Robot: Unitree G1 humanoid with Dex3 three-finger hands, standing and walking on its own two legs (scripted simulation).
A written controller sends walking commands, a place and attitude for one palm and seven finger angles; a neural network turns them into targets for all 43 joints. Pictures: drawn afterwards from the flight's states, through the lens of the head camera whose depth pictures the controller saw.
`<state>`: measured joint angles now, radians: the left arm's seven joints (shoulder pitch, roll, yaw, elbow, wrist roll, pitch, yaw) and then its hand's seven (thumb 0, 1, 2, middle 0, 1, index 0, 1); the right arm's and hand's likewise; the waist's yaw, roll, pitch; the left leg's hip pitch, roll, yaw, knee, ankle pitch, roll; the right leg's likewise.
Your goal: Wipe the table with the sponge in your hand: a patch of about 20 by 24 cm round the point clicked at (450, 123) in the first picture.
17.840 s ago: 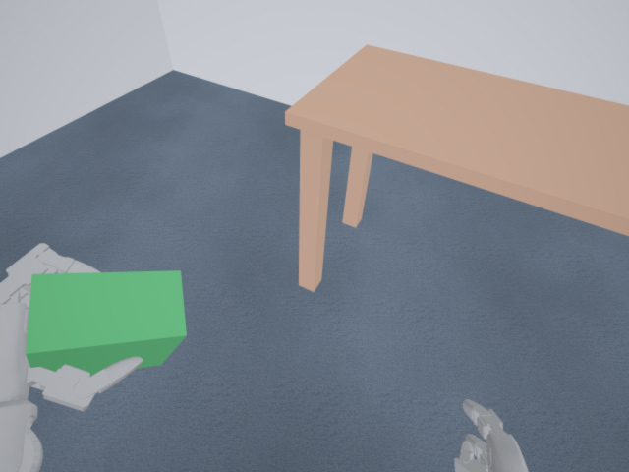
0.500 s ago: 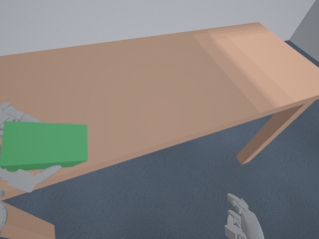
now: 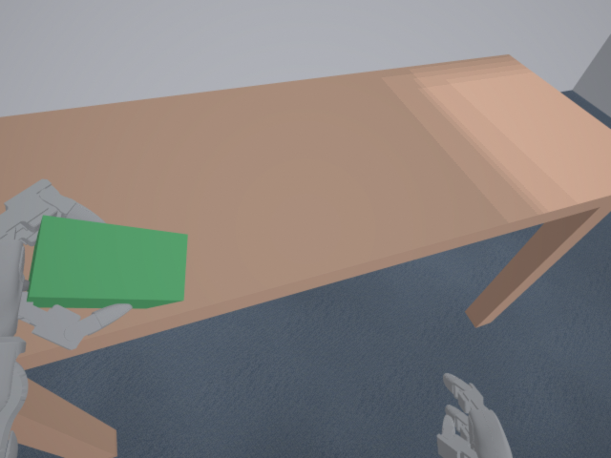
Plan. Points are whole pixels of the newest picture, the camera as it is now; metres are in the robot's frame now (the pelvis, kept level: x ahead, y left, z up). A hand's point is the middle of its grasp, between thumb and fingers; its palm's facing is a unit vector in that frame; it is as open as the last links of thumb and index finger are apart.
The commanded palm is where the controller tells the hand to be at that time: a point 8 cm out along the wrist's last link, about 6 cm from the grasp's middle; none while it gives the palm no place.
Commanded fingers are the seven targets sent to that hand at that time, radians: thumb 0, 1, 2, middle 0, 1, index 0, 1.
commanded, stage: turn the palm down, sponge in hand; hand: left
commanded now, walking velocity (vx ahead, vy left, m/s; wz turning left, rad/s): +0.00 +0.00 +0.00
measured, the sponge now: (125, 272) +0.25 +0.23 +0.14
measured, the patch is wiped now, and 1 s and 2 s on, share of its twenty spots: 0.00 0.00 0.00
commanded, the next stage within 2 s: none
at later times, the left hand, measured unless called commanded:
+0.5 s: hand (82, 296) +0.21 +0.24 +0.16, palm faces +0.42 -0.60 -0.68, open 10.3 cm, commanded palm +0.17 +0.26 +0.20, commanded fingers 0.00 0.10 1.30 -1.20 -1.60 -1.20 -1.60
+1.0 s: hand (99, 270) +0.24 +0.24 +0.16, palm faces +0.31 -0.39 -0.87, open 10.3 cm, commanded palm +0.20 +0.25 +0.22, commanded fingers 0.00 0.10 1.30 -1.20 -1.60 -1.20 -1.60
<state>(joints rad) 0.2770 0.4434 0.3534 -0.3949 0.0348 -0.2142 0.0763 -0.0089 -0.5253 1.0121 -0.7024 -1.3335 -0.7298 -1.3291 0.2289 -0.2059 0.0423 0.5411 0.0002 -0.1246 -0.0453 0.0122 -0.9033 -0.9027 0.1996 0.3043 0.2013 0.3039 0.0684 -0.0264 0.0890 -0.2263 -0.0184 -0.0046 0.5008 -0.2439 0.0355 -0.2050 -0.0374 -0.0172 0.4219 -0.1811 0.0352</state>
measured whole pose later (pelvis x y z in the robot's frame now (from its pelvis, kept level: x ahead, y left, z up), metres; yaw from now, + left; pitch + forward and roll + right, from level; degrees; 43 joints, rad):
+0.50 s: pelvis -0.01 -0.06 -0.01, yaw +1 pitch -4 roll +0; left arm 0.23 0.53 0.34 -0.27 0.16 0.08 0.06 -0.01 -0.52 1.01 -0.70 -1.33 -0.73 -1.33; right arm 0.16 -0.26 0.03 0.64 0.01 -0.07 -0.11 0.01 -0.90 -0.90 0.20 0.30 0.20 0.30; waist 0.09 0.06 0.03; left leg -0.23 0.02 -0.04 0.55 -0.26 -0.02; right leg -0.25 0.00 -0.05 0.57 -0.26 -0.03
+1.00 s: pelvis +0.03 -0.04 +0.00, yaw +0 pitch -1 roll +0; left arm 0.39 0.58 0.26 -0.52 0.38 0.22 0.07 -0.01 -0.52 1.01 -0.70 -1.33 -0.73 -1.33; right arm 0.16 -0.27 0.00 0.59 0.02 -0.03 -0.11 0.01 -0.90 -0.90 0.20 0.30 0.20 0.30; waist 0.10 0.07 -0.01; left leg -0.21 0.01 -0.02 0.53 -0.31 -0.01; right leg -0.23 -0.01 -0.03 0.54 -0.29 -0.01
